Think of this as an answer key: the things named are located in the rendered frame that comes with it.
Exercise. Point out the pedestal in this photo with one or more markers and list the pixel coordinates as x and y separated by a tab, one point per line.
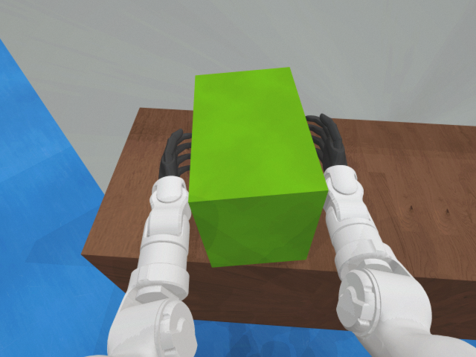
419	182

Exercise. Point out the left robot hand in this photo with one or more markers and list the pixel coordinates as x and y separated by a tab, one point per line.
170	160

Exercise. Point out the robot left upper arm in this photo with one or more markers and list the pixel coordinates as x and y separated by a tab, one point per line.
162	328

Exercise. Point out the carton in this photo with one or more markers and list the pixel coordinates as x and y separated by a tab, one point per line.
256	187

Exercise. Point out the robot right upper arm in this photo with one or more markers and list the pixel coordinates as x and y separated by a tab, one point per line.
391	316

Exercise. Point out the right robot forearm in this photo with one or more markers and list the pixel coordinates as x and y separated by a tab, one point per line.
352	231

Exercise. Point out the left robot forearm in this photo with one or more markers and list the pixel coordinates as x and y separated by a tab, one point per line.
162	265

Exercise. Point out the right robot hand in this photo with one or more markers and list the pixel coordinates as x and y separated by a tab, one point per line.
332	151

